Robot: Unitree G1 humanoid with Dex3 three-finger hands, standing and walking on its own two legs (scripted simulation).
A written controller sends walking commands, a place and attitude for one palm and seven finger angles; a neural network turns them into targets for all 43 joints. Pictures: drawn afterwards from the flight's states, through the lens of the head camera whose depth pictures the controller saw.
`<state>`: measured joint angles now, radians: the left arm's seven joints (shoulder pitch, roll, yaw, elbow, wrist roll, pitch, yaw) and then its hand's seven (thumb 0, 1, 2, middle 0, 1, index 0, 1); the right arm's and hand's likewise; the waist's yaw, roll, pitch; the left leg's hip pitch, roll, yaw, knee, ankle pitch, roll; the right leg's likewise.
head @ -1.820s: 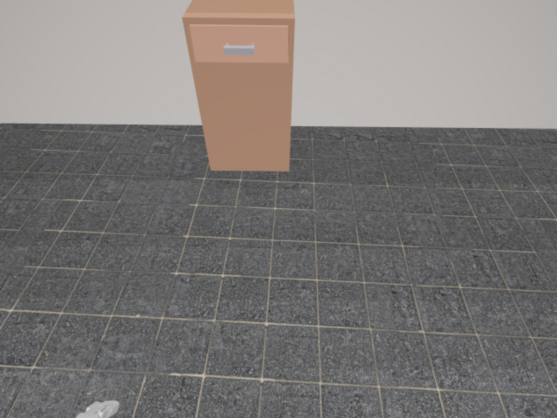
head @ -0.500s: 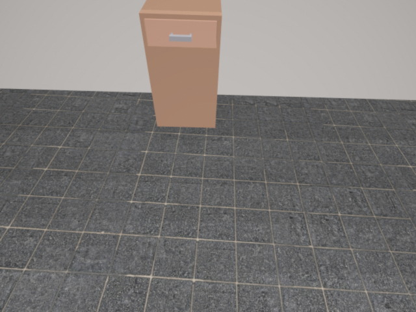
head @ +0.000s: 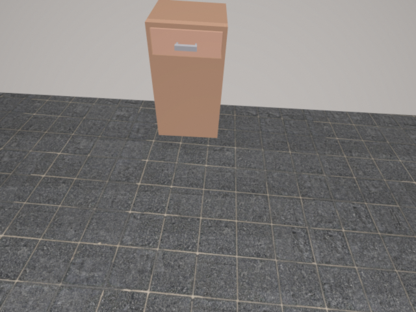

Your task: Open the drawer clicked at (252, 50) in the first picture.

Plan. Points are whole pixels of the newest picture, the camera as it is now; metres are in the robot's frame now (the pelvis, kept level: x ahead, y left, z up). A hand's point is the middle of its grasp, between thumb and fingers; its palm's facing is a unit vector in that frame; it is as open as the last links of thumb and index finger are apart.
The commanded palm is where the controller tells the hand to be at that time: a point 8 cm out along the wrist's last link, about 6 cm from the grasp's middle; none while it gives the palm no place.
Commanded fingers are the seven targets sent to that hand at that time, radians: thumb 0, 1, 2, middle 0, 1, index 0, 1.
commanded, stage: walk to a spot facing it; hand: left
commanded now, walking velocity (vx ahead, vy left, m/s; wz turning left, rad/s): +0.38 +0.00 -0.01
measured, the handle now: (186, 46) +1.42 +0.21 -0.08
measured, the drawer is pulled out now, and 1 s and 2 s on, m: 0.00 0.00 0.00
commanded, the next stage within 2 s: take the last steps up to it in 1.16 s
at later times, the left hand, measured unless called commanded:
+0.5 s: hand (163, 240) +0.34 +0.14 -0.18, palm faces -0.07 -0.98 -0.20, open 7.3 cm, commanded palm none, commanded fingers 0.00 0.90 0.90 -0.20 -0.30 -0.20 -0.30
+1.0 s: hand (155, 241) +0.34 +0.16 -0.19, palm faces +0.12 -0.99 -0.12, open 7.3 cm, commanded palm none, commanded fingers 0.00 0.90 0.90 -0.20 -0.30 -0.20 -0.30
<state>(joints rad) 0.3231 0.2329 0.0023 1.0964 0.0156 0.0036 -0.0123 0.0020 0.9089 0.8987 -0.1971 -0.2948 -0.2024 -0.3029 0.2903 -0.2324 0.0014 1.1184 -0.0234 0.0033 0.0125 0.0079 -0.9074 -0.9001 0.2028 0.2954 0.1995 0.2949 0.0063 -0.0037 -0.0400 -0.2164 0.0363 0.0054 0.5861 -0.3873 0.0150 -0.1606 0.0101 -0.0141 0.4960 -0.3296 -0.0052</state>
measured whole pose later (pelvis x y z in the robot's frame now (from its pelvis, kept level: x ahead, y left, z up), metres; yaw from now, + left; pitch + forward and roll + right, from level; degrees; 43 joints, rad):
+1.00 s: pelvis +0.42 +0.01 -0.01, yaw +2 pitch -1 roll -2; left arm 0.41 0.17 0.03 1.15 0.02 -0.03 0.00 0.00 0.92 0.90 -0.20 -0.29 -0.20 -0.30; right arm 0.14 -0.14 -0.04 0.99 -0.03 -0.07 0.02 0.00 -0.91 -0.90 0.20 0.29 0.20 0.29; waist 0.04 -0.04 0.05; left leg -0.36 0.07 0.17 0.64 -0.26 0.07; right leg -0.25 -0.07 -0.11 1.02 -0.48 -0.01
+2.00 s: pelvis +0.76 -0.01 +0.00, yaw +1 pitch -1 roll -1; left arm 0.43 0.14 0.04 1.16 0.02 -0.03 0.00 0.00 0.91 0.90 -0.20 -0.29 -0.20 -0.30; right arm 0.18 -0.16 -0.05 1.02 -0.03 -0.05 0.02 0.01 -0.92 -0.90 0.20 0.29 0.20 0.29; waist 0.05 -0.03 0.02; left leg -0.32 0.08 0.15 0.57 -0.20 0.02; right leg -0.16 -0.10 -0.19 0.64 -0.42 0.01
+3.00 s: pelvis +0.87 +0.02 -0.01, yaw +1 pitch -3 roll +1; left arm 0.27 0.21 0.03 0.99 0.02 0.05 0.05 0.00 0.91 0.90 -0.20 -0.30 -0.20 -0.30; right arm 0.22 -0.22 -0.04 0.90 -0.02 0.03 0.00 0.01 -0.91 -0.90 0.20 0.29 0.19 0.29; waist 0.02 0.02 0.00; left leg -0.21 -0.01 0.07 0.59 -0.34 0.03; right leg -0.36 -0.09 -0.07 0.62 -0.27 0.00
